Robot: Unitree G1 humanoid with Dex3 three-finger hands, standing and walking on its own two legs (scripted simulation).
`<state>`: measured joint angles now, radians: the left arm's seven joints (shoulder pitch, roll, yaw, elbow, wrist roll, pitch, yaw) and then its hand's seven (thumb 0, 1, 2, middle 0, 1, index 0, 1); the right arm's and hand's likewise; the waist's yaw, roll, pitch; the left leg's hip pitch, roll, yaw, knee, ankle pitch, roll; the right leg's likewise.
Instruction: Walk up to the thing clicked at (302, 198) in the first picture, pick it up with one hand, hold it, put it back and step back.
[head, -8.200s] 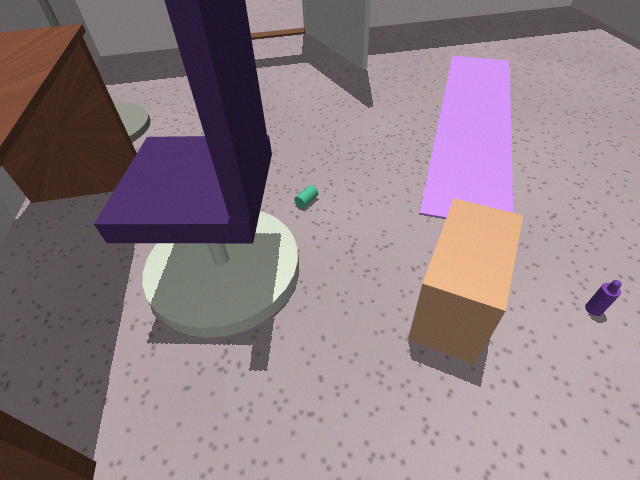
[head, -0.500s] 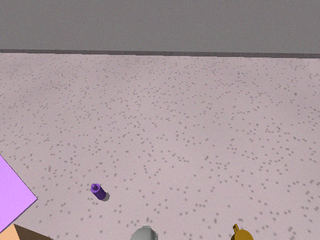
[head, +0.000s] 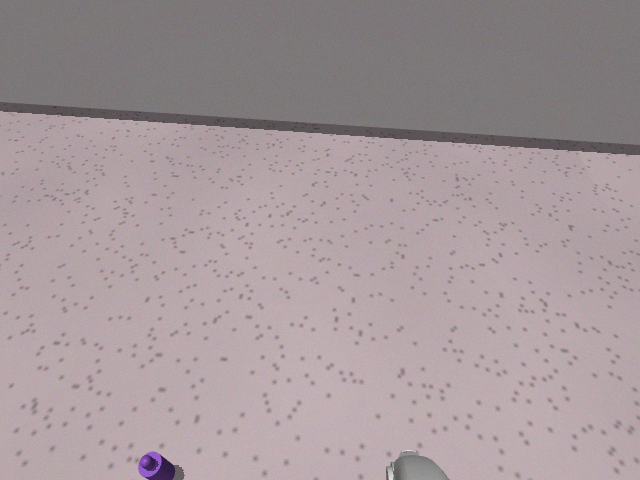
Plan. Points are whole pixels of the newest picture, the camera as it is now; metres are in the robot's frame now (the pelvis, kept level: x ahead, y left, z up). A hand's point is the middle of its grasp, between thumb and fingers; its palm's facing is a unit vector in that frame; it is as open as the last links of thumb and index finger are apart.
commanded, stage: walk up
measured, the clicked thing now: out of the picture -0.53 +1.40 -0.74
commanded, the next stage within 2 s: none
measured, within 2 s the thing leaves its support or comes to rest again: neither
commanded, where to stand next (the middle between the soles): +0.46 +0.01 m, yaw +0 degrees
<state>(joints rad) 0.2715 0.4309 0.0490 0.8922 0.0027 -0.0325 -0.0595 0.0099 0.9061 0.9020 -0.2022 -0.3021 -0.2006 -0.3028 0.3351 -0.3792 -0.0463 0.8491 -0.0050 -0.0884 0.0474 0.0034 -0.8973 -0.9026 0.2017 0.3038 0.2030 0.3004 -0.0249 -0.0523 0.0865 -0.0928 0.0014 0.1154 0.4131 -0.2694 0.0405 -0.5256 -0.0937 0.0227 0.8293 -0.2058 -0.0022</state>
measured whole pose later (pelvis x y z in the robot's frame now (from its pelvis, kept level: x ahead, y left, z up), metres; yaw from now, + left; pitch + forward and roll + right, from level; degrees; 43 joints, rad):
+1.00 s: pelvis +0.32 +0.00 -0.01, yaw +17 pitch -3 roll +1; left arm 0.22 0.44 0.08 0.82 0.02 0.04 -0.07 0.01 0.91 0.90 -0.20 -0.30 -0.20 -0.30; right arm 0.45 -0.39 -0.03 0.80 -0.02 -0.11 -0.01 0.00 -0.89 -0.90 0.20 0.30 0.21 0.30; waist -0.03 -0.09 0.09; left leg -0.22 0.00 -0.04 0.58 -0.32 -0.02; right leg -0.53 -0.11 0.01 0.84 -0.26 -0.01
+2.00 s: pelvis +0.38 -0.04 -0.01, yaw +34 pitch -2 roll -1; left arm 0.20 0.39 0.01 1.00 0.01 -0.03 -0.01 0.01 0.90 0.90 -0.20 -0.30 -0.20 -0.30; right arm 0.18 -0.38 -0.01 0.99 -0.01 -0.01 0.03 0.00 -0.90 -0.90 0.20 0.30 0.20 0.30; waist 0.01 0.03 0.04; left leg -0.30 -0.02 -0.01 0.62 -0.28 0.03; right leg -0.25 -0.06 -0.08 0.59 -0.30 0.01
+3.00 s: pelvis +0.41 -0.04 +0.01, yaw +34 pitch -2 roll +0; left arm 0.07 0.36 0.00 1.13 0.00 -0.01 0.00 0.01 0.90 0.90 -0.20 -0.30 -0.20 -0.30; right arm 0.04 -0.34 0.00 1.13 0.00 -0.01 0.00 0.00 -0.90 -0.90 0.20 0.30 0.20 0.30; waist 0.00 -0.01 0.08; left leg -0.13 -0.01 -0.02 0.33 -0.17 0.00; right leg -0.09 -0.05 -0.09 0.33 -0.20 0.02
